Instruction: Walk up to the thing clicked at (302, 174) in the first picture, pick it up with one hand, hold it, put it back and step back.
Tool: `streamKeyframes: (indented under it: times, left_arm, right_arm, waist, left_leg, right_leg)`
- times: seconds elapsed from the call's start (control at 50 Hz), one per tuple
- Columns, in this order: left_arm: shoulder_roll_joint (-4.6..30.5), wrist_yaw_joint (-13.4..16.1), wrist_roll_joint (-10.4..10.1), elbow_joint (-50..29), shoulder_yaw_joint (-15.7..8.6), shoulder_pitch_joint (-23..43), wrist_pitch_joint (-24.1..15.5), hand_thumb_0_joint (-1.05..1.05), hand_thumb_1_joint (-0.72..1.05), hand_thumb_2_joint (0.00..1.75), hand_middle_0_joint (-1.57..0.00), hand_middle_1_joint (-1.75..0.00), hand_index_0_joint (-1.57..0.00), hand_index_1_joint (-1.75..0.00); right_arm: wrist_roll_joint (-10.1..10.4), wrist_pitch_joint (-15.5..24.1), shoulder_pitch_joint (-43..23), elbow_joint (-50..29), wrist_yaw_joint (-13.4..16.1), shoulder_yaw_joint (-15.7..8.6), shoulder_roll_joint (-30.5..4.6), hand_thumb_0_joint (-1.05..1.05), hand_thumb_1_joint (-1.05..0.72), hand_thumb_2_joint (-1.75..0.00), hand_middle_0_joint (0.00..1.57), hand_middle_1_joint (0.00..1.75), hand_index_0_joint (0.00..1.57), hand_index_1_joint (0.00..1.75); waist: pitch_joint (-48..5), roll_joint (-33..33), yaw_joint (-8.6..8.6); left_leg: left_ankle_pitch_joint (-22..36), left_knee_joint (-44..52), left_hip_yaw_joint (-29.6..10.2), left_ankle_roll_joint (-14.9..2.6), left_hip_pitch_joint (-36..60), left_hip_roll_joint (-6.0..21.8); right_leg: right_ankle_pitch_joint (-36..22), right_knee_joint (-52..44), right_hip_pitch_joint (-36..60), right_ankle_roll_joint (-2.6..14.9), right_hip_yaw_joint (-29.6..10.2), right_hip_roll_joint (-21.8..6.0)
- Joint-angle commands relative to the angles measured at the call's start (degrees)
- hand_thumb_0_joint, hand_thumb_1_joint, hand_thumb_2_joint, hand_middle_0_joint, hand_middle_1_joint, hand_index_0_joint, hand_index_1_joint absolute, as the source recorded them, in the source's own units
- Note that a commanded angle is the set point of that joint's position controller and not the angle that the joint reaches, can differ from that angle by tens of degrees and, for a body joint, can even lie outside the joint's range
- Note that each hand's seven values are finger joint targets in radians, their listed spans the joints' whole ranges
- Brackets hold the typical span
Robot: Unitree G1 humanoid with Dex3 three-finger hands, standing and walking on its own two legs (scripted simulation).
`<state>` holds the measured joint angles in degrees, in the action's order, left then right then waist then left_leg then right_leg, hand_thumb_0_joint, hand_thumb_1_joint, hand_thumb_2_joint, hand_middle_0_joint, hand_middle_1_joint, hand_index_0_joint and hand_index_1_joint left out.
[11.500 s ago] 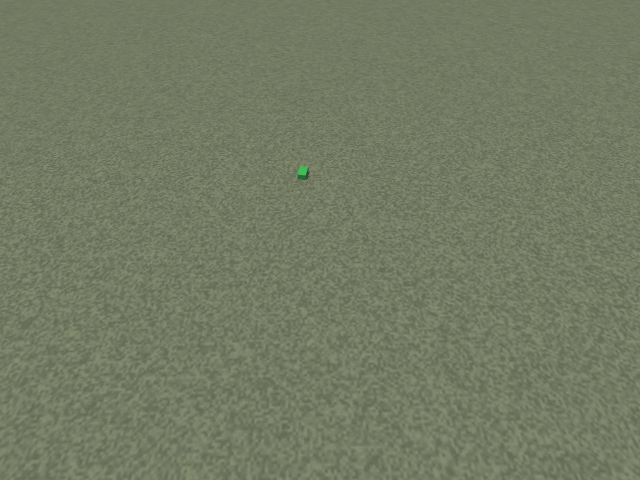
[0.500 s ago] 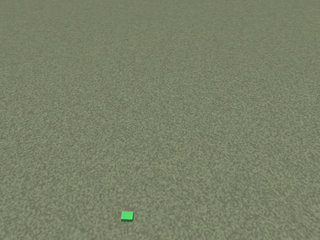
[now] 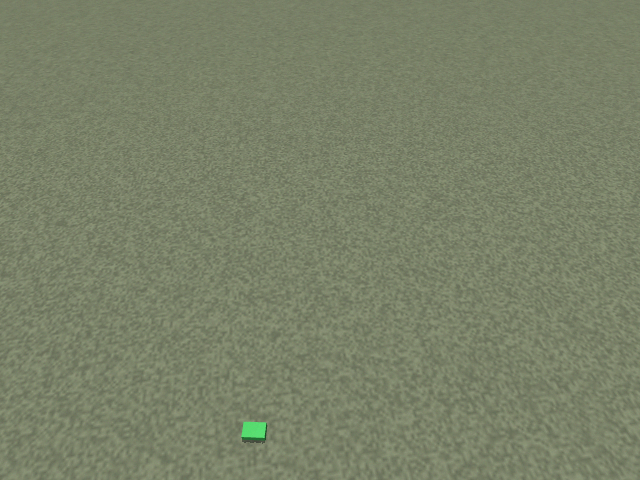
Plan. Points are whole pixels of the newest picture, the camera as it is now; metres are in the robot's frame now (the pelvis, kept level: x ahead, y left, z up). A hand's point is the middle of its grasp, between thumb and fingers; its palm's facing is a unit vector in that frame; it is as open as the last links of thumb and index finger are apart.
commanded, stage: stand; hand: left
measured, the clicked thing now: (254, 431) +0.41 +0.21 -0.77
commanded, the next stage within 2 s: walk up in 0.20 s
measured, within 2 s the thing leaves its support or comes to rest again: neither
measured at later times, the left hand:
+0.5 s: hand out of the picture +0.07 +0.30 -0.18, palm faces -0.04 -0.92 -0.39, open 7.4 cm
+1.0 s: hand out of the picture -0.04 +0.26 -0.16, palm faces -0.08 -0.91 -0.40, open 7.4 cm
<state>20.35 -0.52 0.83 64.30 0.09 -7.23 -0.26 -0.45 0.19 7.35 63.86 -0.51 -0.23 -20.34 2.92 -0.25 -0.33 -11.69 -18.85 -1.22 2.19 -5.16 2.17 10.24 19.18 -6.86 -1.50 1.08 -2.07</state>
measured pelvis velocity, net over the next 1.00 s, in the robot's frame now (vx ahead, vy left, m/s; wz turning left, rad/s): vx -0.15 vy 0.01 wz -0.07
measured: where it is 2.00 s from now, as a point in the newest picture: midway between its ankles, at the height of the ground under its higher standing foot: outside the picture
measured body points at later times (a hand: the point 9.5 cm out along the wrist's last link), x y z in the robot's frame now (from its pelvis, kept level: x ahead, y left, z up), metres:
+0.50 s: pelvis -0.05 +0.03 -0.03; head +0.01 +0.04 +0.41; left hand +0.08 +0.35 -0.15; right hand +0.04 -0.31 -0.14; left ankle -0.07 +0.15 -0.74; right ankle +0.00 -0.13 -0.75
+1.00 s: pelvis -0.15 +0.01 -0.02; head -0.09 -0.02 +0.42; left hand -0.04 +0.31 -0.13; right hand -0.06 -0.32 -0.15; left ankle -0.14 +0.16 -0.68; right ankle -0.16 -0.10 -0.75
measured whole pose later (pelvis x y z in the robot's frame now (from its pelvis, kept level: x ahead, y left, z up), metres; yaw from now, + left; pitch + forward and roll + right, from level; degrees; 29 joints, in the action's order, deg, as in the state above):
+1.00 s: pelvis -0.15 +0.01 -0.02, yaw -4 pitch -2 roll +1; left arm 19.7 -0.2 1.8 48.4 -3.6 -8.9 3.2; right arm 0.6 -3.3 7.2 49.4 2.3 -2.8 -22.9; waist 10.7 -1.6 -0.6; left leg -31.0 -64.4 -8.0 0.2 -27.3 -4.6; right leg 19.9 37.9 -15.9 1.8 -2.6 1.4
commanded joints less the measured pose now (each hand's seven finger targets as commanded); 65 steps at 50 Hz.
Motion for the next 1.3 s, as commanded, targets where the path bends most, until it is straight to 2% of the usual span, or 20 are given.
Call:
streamKeyframes:
  times: [0.0, 0.16, 0.24, 0.3, 0.38, 0.44, 0.48, 0.52, 0.58, 0.74, 0.84, 0.86, 0.88, 0.9, 0.96, 1.1, 1.2, 1.24, 1.26, 1.28]
  left_arm:
    - [12.31, 0.93, -0.37, -3.29, -2.57, 1.62, -1.4, 0.0, 0.9, 0.9, -0.2, -0.3, -0.2, -0.3]
    - [12.3, 0.96, -0.48, -3.19, -2.48, 1.48, -1.33, 0.0, 0.9, 0.9, -0.2, -0.3, -0.2, -0.3]
    - [14.76, 1.86, -1.59, -6.89, -5.52, 0.9, 0.37, 0.0, 0.9, 0.9, -0.2, -0.3, -0.2, -0.3]
    - [15.98, 1.71, -1.36, -10.1, -6.18, 3.12, 1.24, 0.0, 0.9, 0.9, -0.2, -0.3, -0.2, -0.3]
    - [17.84, 2.05, 0.68, -14.75, -6.66, 9.41, 1.91, 0.0, 0.9, 0.9, -0.2, -0.3, -0.2, -0.3]
    - [16.19, 2.26, 0.76, -16.93, -5.9, 11.25, 2.3, 0.0, 0.9, 0.9, -0.2, -0.3, -0.2, -0.3]
    - [10.54, 2.64, -0.37, -18.16, -5.05, 7.56, 3.42, 0.0, 0.9, 0.9, -0.2, -0.3, -0.2, -0.3]
    - [11.17, 3.49, -0.21, -17.5, -5.62, 3.92, 4.32, 0.0, 0.9, 0.9, -0.2, -0.3, -0.2, -0.3]
    - [12.97, 3.55, -0.46, -15.85, -5.75, 1.05, 3.93, 0.0, 0.9, 0.9, -0.2, -0.3, -0.2, -0.3]
    - [12.12, 1.68, 0.41, -19.76, -7.05, 1.82, 3.08, 0.0, 0.9, 0.9, -0.2, -0.3, -0.2, -0.3]
    - [12.5, 1.61, 1.49, -17.33, -8.23, -6.7, 1.69, 0.0, 0.9, 0.9, -0.2, -0.3, -0.2, -0.3]
    - [17.72, 1.52, 1.78, -18.62, -9.58, -5.11, 1.32, 0.0, 0.9, 0.9, -0.2, -0.3, -0.2, -0.3]
    - [21.66, 1.34, 1.28, -19.83, -9.88, -3.58, 1.45, 0.0, 0.9, 0.9, -0.2, -0.3, -0.2, -0.3]
    - [19.47, 1.47, 1.1, -21.15, -9.53, -2.05, 1.15, 0.0, 0.9, 0.9, -0.2, -0.3, -0.2, -0.3]
    - [14.1, 1.92, 0.94, -23.12, -8.41, 2.77, 1.55, 0.0, 0.9, 0.9, -0.2, -0.3, -0.2, -0.3]
    - [13.56, 2.86, 1.22, -24.46, -8.27, -4.48, 2.14, 0.0, 0.9, 0.9, -0.2, -0.3, -0.2, -0.3]
    - [14.79, 2.06, 0.45, -26.53, -7.58, 1.76, 3.07, 0.0, 0.9, 0.9, -0.2, -0.3, -0.2, -0.3]
    - [9.89, 1.81, -0.04, -26.46, -6.3, -1.26, 3.32, 0.0, 0.9, 0.9, -0.2, -0.3, -0.2, -0.3]
    - [12.47, 2.75, 0.25, -26.33, -7.79, 2.12, 3.38, 0.0, 0.9, 0.9, -0.2, -0.3, -0.2, -0.3]
    - [13.22, 3.07, 0.72, -24.97, -8.25, 2.25, 3.71, 0.0, 0.9, 0.9, -0.2, -0.3, -0.2, -0.3]
  right_arm:
    - [-0.02, 1.26, -1.47, -3.13, 0.84, -2.11, -12.27, 0.0, -0.9, -0.9, 0.2, 0.3, 0.2, 0.3]
    - [0.03, 1.29, -1.53, -3.06, 0.86, -1.93, -12.06, 0.0, -0.9, -0.9, 0.2, 0.3, 0.2, 0.3]
    - [1.5, -0.95, -1.96, -5.82, 0.91, -4.05, -14.3, 0.0, -0.9, -0.9, 0.2, 0.3, 0.2, 0.3]
    - [1.38, -1.98, -0.58, -7.54, 0.98, -4.44, -13.35, 0.0, -0.9, -0.9, 0.2, 0.3, 0.2, 0.3]
    - [0.54, -3.72, 5.29, -9.27, 0.3, -5.76, -12.29, 0.0, -0.9, -0.9, 0.2, 0.3, 0.2, 0.3]
    - [0.36, -2.81, 9.31, -9.69, 0.28, -6.4, -12.55, 0.0, -0.9, -0.9, 0.2, 0.3, 0.2, 0.3]
    - [-1.8, -1.83, 6.26, -11.38, 0.63, -7.83, -18.78, 0.0, -0.9, -0.9, 0.2, 0.3, 0.2, 0.3]
    - [-1.53, -1.3, 3.79, -14.16, 0.87, -8.15, -22.12, 0.0, -0.9, -0.9, 0.2, 0.3, 0.2, 0.3]
    - [-1.76, -0.88, -2.92, -16.51, 2.57, -7.42, -17.17, 0.0, -0.9, -0.9, 0.2, 0.3, 0.2, 0.3]
    - [-1.11, -0.78, 4.4, -17.89, 3.42, -7.27, -17.13, 0.0, -0.9, -0.9, 0.2, 0.3, 0.2, 0.3]
    - [0.09, -1.96, 0.67, -19.62, 2.72, -5.71, -14.38, 0.0, -0.9, -0.9, 0.2, 0.3, 0.2, 0.3]
    - [0.7, -1.98, 2.07, -20.31, 2.68, -4.81, -11.55, 0.0, -0.9, -0.9, 0.2, 0.3, 0.2, 0.3]
    - [0.59, -2.45, -2.18, -20.66, 3.9, -5.35, -11.69, 0.0, -0.9, -0.9, 0.2, 0.3, 0.2, 0.3]
    - [0.52, -2.7, -0.68, -19.53, 4.08, -6.03, -13.38, 0.0, -0.9, -0.9, 0.2, 0.3, 0.2, 0.3]
    - [1.26, -2.08, 4.31, -17.31, 3.87, -4.98, -12.84, 0.0, -0.9, -0.9, 0.2, 0.3, 0.2, 0.3]
    - [-0.23, -1.07, 2.94, -19.34, 3.59, -4.88, -12.02, 0.0, -0.9, -0.9, 0.2, 0.3, 0.2, 0.3]
    - [-0.89, -1.02, 10.36, -16.95, 2.36, -5.93, -12.41, 0.0, -0.9, -0.9, 0.2, 0.3, 0.2, 0.3]
    - [-2.5, -0.58, 6.62, -18.59, 2.16, -7.55, -18.99, 0.0, -0.9, -0.9, 0.2, 0.3, 0.2, 0.3]
    - [-1.81, -0.68, 5.25, -19.72, 1.73, -8.19, -22.96, 0.0, -0.9, -0.9, 0.2, 0.3, 0.2, 0.3]
    - [-1.82, -0.59, 3.2, -19.61, 1.93, -8.18, -21.33, 0.0, -0.9, -0.9, 0.2, 0.3, 0.2, 0.3]
  waist:
    - [-3.41, -0.07, 0.32]
    - [-3.33, 0.22, 0.14]
    - [-4.92, 1.0, 0.09]
    - [-8.28, 4.51, 0.47]
    - [-4.29, 13.15, 2.67]
    - [-4.61, 10.5, 4.49]
    - [-2.34, -13.46, 2.31]
    - [-7.05, -10.19, 1.52]
    - [-5.04, -8.65, -1.53]
    - [-5.68, -8.48, 2.28]
    - [-8.92, -5.38, -1.57]
    - [-7.41, 9.08, -0.42]
    - [-4.24, 16.23, -3.52]
    - [-1.65, 11.3, -2.09]
    - [-1.74, 8.4, 1.04]
    - [-5.57, 10.84, -3.63]
    - [-7.11, 9.43, 1.68]
    - [-5.84, -10.5, 0.37]
    - [-5.85, -11.62, 3.06]
    - [-4.03, -6.91, 2.15]
  left_leg:
    - [8.94, 3.23, -3.42, -2.88, -1.16, 5.16]
    - [9.66, 3.12, -3.35, -2.85, -1.38, 5.11]
    - [24.75, -9.63, -2.52, -5.23, -2.91, 3.75]
    - [14.16, -18.82, -0.33, -4.7, -4.1, -0.22]
    - [-21.23, -36.95, -3.67, -5.75, -5.97, -2.55]
    - [-6.39, -20.59, -1.66, -5.78, -7.07, -1.11]
    - [25.53, -3.38, -21.23, -9.43, -5.57, 11.63]
    - [37.48, -4.6, -25.87, -16.15, -6.88, 18.52]
    - [31.37, -9.13, -16.85, -15.87, -2.64, 14.1]
    - [30.51, -11.86, -13.62, -15.99, 3.04, 13.36]
    - [14.8, -21.11, -8.1, -8.25, -10.9, 7.89]
    - [-4.49, -30.62, -4.71, -4.08, -22.31, -2.05]
    - [-27.9, -44.31, -4.54, -2.97, -22.44, -7.35]
    - [-27.73, -52.67, -9.48, -2.44, -22.06, -6.6]
    - [-19.19, -53.02, -8.02, -1.82, -22.44, -8.34]
    - [-20.8, -34.19, -3.42, -0.72, -22.71, -5.1]
    - [-4.59, -9.84, 1.22, -3.49, -6.2, -3.46]
    - [10.1, -1.48, -23.74, -11.04, -1.03, 14.01]
    - [17.35, -0.45, -30.02, -19.54, -10.12, 22.91]
    - [16.25, -0.33, -28.12, -19.93, -14.67, 22.31]
  right_leg:
    - [-7.92, -2.8, 1.42, 2.49, -4.29, -5.59]
    - [-8.92, -2.42, 1.86, 2.36, -4.17, -5.53]
    - [-25.46, 6.4, -0.35, 5.19, -3.56, -5.48]
    - [-24.59, 5.76, -2.92, 9.68, -8.72, -10.85]
    - [-17.33, 4.48, -16.81, 16.59, -14.81, -19.58]
    - [-15.74, 15.6, -13.68, 10.4, -9.07, -12.5]
    - [14.87, 36.48, -21.92, 4.0, -3.68, 6.06]
    - [30.17, 49.75, -20.45, 3.56, -13.53, 9.85]
    - [21.61, 54.97, -25.44, 2.66, -14.19, 7.59]
    - [19.9, 32.03, -17.89, 0.19, -6.49, 4.97]
    - [-4.84, 4.4, 2.2, 3.65, -7.12, -0.37]
    - [-17.53, 5.5, 5.02, 8.28, -22.93, -10.86]
    - [-26.69, 2.69, -6.56, 19.17, -32.37, -20.72]
    - [-26.97, 2.45, -10.12, 20.09, -31.61, -21.01]
    - [-29.34, 8.3, -7.1, 13.9, -15.2, -10.92]
    - [-34.0, 12.27, 5.64, 15.75, -15.74, -13.05]
    - [-15.46, 15.79, -6.68, 10.14, -14.21, -10.48]
    - [12.24, 32.64, -22.08, 3.55, -6.82, 3.92]
    - [28.92, 44.99, -18.67, 2.37, -8.48, 7.8]
    - [28.13, 52.45, -17.25, 2.7, -13.3, 8.48]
